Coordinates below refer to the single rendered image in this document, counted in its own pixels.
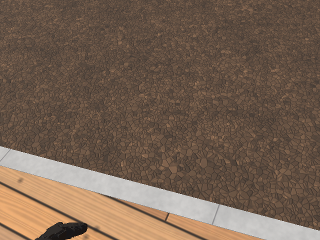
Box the robot left hand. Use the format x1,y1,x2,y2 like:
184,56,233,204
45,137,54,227
35,222,88,240

